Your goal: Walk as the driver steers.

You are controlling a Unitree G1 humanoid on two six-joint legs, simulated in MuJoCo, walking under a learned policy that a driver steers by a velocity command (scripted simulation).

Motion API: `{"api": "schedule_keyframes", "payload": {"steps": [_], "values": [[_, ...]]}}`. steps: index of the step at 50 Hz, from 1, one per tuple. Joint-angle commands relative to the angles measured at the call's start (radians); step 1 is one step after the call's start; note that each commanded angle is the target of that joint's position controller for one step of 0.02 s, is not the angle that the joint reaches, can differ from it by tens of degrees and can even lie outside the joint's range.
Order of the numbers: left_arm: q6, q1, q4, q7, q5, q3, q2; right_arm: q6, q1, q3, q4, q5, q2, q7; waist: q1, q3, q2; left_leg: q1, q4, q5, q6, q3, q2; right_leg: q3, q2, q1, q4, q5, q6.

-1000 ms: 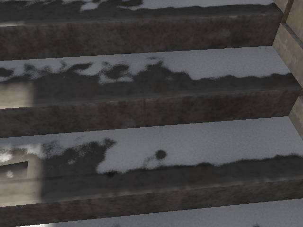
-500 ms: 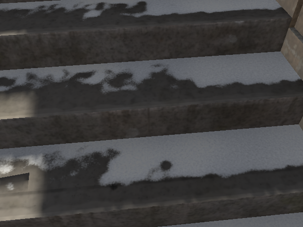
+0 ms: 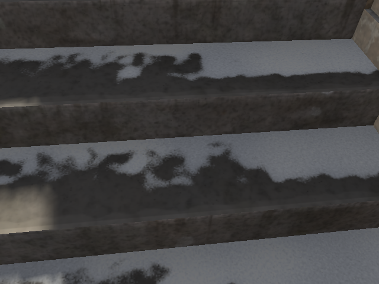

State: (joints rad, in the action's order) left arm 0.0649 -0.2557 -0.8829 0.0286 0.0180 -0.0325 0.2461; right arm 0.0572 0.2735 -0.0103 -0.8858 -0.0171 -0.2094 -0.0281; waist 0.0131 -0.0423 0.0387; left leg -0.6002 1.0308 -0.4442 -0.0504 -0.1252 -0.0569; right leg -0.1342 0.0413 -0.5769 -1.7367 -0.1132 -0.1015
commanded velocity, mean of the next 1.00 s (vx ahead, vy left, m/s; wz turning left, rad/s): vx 0.49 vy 0.00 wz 0.00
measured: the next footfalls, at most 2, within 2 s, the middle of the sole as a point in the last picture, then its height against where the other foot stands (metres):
right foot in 0.42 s outside the picture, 0.17 m higher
left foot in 0.92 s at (139, 182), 0.16 m higher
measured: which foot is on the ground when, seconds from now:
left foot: down 0.00-0.44, up 0.46-0.90, down 0.92-1.00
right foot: up 0.00-0.40, down 0.42-0.96, up 0.98-1.00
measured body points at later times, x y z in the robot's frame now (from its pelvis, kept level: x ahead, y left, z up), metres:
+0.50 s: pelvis +0.29 +0.00 +0.14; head +0.30 +0.03 +0.59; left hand +0.52 +0.19 +0.06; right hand +0.20 -0.21 +0.01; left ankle +0.10 +0.12 -0.48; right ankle +0.38 -0.07 -0.51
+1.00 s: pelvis +0.56 +0.08 +0.29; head +0.58 +0.06 +0.74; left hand +0.47 +0.28 +0.14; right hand +0.80 -0.09 +0.21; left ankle +0.66 +0.15 -0.34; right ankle +0.41 -0.07 -0.37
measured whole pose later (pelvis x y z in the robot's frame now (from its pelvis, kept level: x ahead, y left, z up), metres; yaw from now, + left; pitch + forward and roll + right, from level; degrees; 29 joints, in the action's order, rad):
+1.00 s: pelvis +0.56 +0.08 +0.29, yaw +0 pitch +3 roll +1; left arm 0.06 -0.51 -1.09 0.02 -0.01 0.00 0.11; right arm 0.08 -0.02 0.06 -0.70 -0.02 -0.13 -0.02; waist -0.03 -0.03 -0.02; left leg -0.81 1.22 -0.47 -0.12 -0.17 -0.03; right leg -0.08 -0.03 -0.29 -1.01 -0.09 -0.06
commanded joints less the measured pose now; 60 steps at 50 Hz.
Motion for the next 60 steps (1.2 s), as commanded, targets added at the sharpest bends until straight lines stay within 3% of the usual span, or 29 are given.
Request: {"api": "schedule_keyframes", "payload": {"steps": [1,3,6,9,14,17,19,20,21,22,23,24,26,28,30,32,34,37,39,41,43,46,47,48,49,51,53,56,60], "values": [[-0.012,-0.027,0.128,0.017,0.018,0.048,-0.132,0.011,0.067,0.015,-0.110,-0.014,0.092,-0.023,-0.086,0.114,-0.126,0.095,-0.671,-0.116,-0.047,0.451,-0.199,-0.067,-0.023,-0.407,-0.395,0.033,-0.081],[-0.015,-0.052,0.120,0.007,0.010,0.075,-0.179,0.016,0.087,0.017,-0.124,-0.008,0.090,-0.031,-0.104,0.122,-0.075,0.131,-0.668,0.041,-0.025,0.262,-0.165,-0.067,-0.025,-0.558,-0.329,0.096,-0.090],[-0.032,0.009,0.115,-0.009,-0.009,0.076,-0.134,0.012,0.108,0.044,-0.118,-0.052,0.079,-0.013,-0.077,0.100,-0.075,0.075,-0.712,0.113,-0.081,0.154,-0.159,0.032,0.011,-0.610,-0.405,0.190,-0.006],[-0.024,0.213,0.233,-0.016,0.000,0.124,-0.226,0.001,0.274,0.041,-0.171,-0.024,0.015,0.005,-0.010,0.149,-0.116,0.294,-0.744,0.184,-0.070,0.186,-0.181,0.024,-0.011,-0.943,-0.556,0.042,-0.008],[0.005,0.527,0.383,0.028,0.013,0.162,-0.182,-0.013,0.481,0.045,-0.176,0.021,-0.010,0.075,0.105,0.117,-0.081,0.385,-0.942,0.238,-0.073,0.237,-0.183,0.309,-0.129,-0.905,-0.093,0.069,0.065],[0.015,0.588,0.431,0.042,0.020,0.170,-0.184,-0.018,0.435,0.028,-0.193,0.059,-0.041,0.107,0.050,0.066,-0.149,0.444,-1.053,0.904,-0.048,0.128,-0.189,0.391,-0.151,-0.425,0.421,-0.075,0.009],[0.036,0.456,0.395,0.032,0.015,0.126,-0.132,0.007,0.515,0.026,-0.218,0.009,-0.086,0.089,-0.029,-0.184,-0.328,0.583,-0.757,2.201,-0.077,0.056,-0.193,0.470,0.057,-0.005,0.407,-0.186,-0.072],[0.030,0.254,0.348,0.030,0.000,0.081,-0.026,0.008,0.427,-0.005,-0.196,0.017,-0.209,0.087,-0.158,-0.217,-0.450,0.787,-0.624,2.281,-0.109,0.117,-0.244,0.375,0.062,0.008,0.651,-0.273,-0.093],[0.020,0.118,0.302,0.028,-0.017,0.042,0.056,0.014,0.301,-0.018,-0.153,0.011,-0.221,0.087,-0.238,-0.260,-0.455,0.764,-0.427,2.215,-0.107,0.117,-0.229,0.226,0.014,0.158,0.783,-0.283,-0.131],[0.004,-0.143,0.221,0.032,-0.063,0.006,0.162,0.042,0.302,-0.017,-0.131,-0.021,-0.187,0.076,-0.287,-0.454,-0.198,0.485,-0.188,1.842,-0.134,0.173,-0.185,-0.131,-0.174,0.571,0.806,-0.198,-0.221],[-0.048,-0.320,0.102,-0.012,-0.060,-0.030,0.209,0.088,0.253,0.003,-0.118,-0.004,-0.025,0.023,-0.276,-0.494,0.194,0.059,0.211,0.604,-0.092,0.257,0.079,-0.703,-0.361,0.849,1.325,-0.463,-0.362],[-0.046,-0.316,0.061,-0.046,-0.076,-0.014,0.131,0.115,0.182,-0.012,-0.095,0.012,-0.001,-0.034,-0.250,-0.430,0.181,-0.098,0.794,0.298,-0.081,0.469,0.193,-0.971,-0.425,0.750,1.516,-0.532,-0.322],[-0.010,-0.162,-0.045,-0.029,-0.043,0.040,-0.092,0.108,-0.125,0.024,0.134,0.028,0.094,-0.064,-0.095,-0.019,0.021,-0.465,1.204,0.255,-0.145,0.423,0.160,-0.567,-0.367,0.418,1.423,-0.396,-0.185],[0.009,-0.048,-0.106,0.008,-0.065,0.072,-0.221,0.069,-0.015,0.064,0.143,0.017,0.166,-0.049,0.061,0.052,-0.131,-0.475,1.248,0.289,-0.183,0.425,0.117,-0.198,-0.278,0.211,1.355,-0.191,-0.056],[0.006,0.019,-0.113,0.028,-0.069,0.073,-0.213,0.053,0.065,0.097,0.129,0.042,0.207,-0.052,0.148,0.094,-0.109,-0.529,1.168,0.343,-0.176,0.404,0.090,0.051,-0.226,0.093,1.348,-0.108,-0.001],[0.020,0.080,-0.103,0.034,-0.087,0.082,-0.165,0.035,0.036,0.106,0.142,0.036,0.153,-0.027,0.175,0.123,-0.056,-0.453,0.946,0.475,-0.127,0.295,0.084,0.228,-0.158,-0.104,1.423,-0.065,0.009],[0.025,-0.072,-0.160,0.033,-0.097,0.093,-0.105,0.014,-0.082,0.121,0.169,0.033,0.181,0.002,0.095,0.105,0.054,-0.626,1.241,0.455,-0.084,0.205,0.107,0.149,-0.215,-0.005,1.453,-0.007,-0.051],[0.012,-0.212,-0.184,0.008,-0.032,0.079,-0.061,0.034,-0.289,0.150,0.294,0.023,0.168,0.003,0.041,0.138,0.034,-0.778,0.928,0.391,-0.065,0.214,0.034,0.120,-0.202,0.149,1.485,-0.127,-0.008],[0.008,-0.335,-0.186,-0.027,-0.029,0.067,-0.022,0.042,-0.455,0.148,0.348,0.008,0.103,-0.002,-0.051,0.077,0.018,-0.713,0.708,0.380,-0.015,0.002,-0.009,0.051,-0.242,0.230,1.600,-0.082,-0.047],[-0.016,-0.445,-0.223,-0.071,-0.008,0.035,0.019,0.044,-0.578,0.157,0.406,-0.007,0.130,0.007,-0.095,0.022,0.029,-0.666,0.578,0.188,-0.001,0.010,-0.093,0.004,-0.326,0.485,1.685,0.089,-0.072],[-0.035,-0.357,-0.202,-0.070,-0.020,0.026,0.033,0.045,-0.508,0.152,0.375,0.009,0.159,-0.013,-0.025,-0.051,0.102,-0.375,0.393,0.071,-0.042,-0.062,-0.030,0.126,-0.318,0.545,1.620,0.634,-0.066],[-0.019,-0.323,-0.180,-0.059,-0.051,0.021,0.089,0.059,-0.206,0.050,0.303,0.039,-0.037,-0.005,0.143,-0.208,0.287,0.091,0.055,-0.037,-0.126,0.035,0.092,0.133,-0.296,0.644,1.267,1.630,-0.064],[0.008,-0.222,-0.125,-0.050,-0.054,0.015,0.074,0.054,0.038,0.007,0.207,0.019,-0.140,0.001,0.208,-0.321,0.151,0.397,-0.042,0.077,-0.202,0.339,-0.062,0.169,-0.234,0.385,0.998,1.505,-0.050],[0.033,-0.225,-0.104,-0.033,-0.030,0.018,-0.003,0.017,0.216,-0.039,0.126,-0.006,-0.242,0.019,0.234,-0.423,-0.217,0.662,-0.465,0.000,-0.324,0.816,-0.244,0.128,-0.051,0.079,0.622,0.676,0.006],[0.049,-0.197,-0.117,0.005,-0.026,0.006,-0.036,-0.001,0.248,-0.046,0.085,-0.013,-0.234,0.039,0.212,-0.430,-0.263,0.664,-0.728,-0.144,-0.346,1.137,-0.323,-0.030,0.056,-0.080,0.140,-0.016,0.041],[0.034,-0.044,0.009,0.034,-0.002,0.018,-0.113,-0.010,0.065,0.001,0.017,-0.008,-0.013,0.020,0.068,-0.091,-0.117,0.308,-0.655,-0.255,-0.176,0.809,-0.271,-0.072,-0.003,-0.330,-0.149,0.003,-0.027],[0.015,-0.038,0.060,0.008,-0.016,0.029,-0.124,0.011,0.010,0.032,-0.075,-0.017,0.123,-0.016,-0.035,0.030,-0.033,0.146,-0.620,0.008,-0.087,0.512,-0.201,-0.060,-0.019,-0.391,-0.309,0.054,-0.081],[0.005,-0.081,0.079,-0.001,-0.001,0.078,-0.210,0.018,0.037,0.033,-0.151,-0.013,0.141,-0.039,-0.100,0.056,-0.046,0.186,-0.607,0.202,-0.014,0.275,-0.132,-0.102,-0.007,-0.554,-0.368,0.119,-0.119],[-0.033,-0.048,0.087,-0.023,-0.028,0.079,-0.152,0.016,0.072,0.050,-0.159,-0.025,0.093,-0.016,-0.103,0.071,-0.098,0.084,-0.670,0.227,-0.060,0.139,-0.096,-0.005,-0.021,-0.614,-0.264,0.214,-0.013]]}}
Velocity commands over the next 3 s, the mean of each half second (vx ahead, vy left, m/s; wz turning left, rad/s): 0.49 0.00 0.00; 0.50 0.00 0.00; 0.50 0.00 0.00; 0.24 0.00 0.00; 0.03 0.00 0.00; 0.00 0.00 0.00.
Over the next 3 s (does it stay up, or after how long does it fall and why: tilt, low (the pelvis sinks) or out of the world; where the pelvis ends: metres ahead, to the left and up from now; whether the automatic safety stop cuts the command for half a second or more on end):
stays up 1.15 -0.09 0.61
